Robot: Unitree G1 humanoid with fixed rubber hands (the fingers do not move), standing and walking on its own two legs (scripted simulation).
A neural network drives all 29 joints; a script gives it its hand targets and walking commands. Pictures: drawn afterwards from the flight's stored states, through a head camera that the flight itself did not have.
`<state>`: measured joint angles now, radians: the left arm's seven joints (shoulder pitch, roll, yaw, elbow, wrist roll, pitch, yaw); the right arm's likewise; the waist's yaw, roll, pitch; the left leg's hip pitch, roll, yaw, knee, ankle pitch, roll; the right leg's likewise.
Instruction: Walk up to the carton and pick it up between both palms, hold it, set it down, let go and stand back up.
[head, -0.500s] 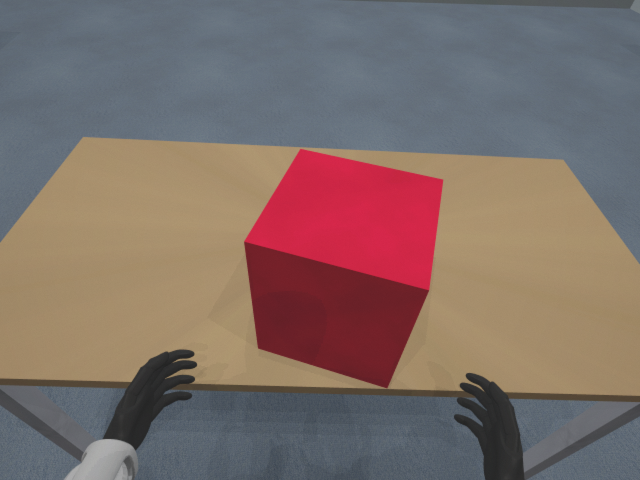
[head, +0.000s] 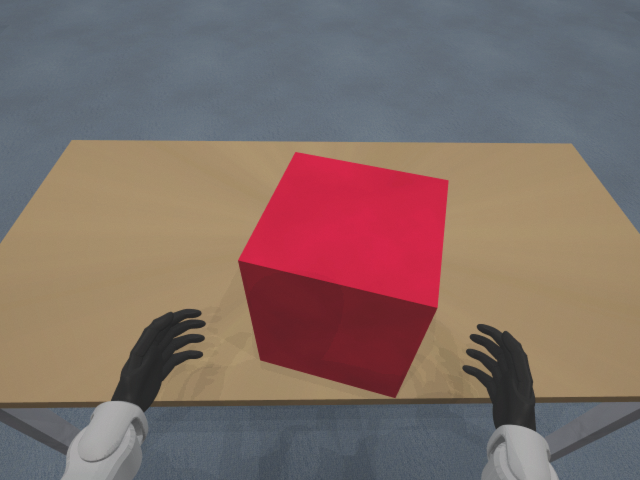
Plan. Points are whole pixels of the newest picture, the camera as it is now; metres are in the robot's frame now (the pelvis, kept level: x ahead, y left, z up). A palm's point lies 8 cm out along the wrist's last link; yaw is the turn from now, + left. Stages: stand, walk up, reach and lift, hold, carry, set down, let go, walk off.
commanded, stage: reach and lift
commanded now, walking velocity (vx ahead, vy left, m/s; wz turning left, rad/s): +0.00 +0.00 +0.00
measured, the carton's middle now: (346, 277) +0.37 +0.01 +0.02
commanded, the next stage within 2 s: none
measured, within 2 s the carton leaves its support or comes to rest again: neither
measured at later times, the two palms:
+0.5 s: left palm (168, 306) +0.27 +0.22 +0.08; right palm (527, 362) +0.24 -0.18 +0.07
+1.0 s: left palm (180, 239) +0.33 +0.21 +0.13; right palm (544, 302) +0.28 -0.20 +0.12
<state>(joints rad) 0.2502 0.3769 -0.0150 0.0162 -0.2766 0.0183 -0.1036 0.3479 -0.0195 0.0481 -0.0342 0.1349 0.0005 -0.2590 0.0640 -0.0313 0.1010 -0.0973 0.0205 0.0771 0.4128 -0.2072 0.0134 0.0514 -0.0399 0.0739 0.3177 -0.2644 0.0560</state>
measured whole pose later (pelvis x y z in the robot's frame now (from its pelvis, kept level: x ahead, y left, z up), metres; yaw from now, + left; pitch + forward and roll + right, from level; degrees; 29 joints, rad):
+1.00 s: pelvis -0.02 +0.00 +0.00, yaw -2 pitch -3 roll +0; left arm -0.38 0.37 0.14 0.12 -0.23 0.51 -0.11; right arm -0.20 -0.15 -0.01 -0.01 0.31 0.37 -0.29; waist -0.01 -0.05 0.08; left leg -0.14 0.03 0.10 0.32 -0.13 0.01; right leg -0.04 -0.03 0.09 0.29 -0.20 0.05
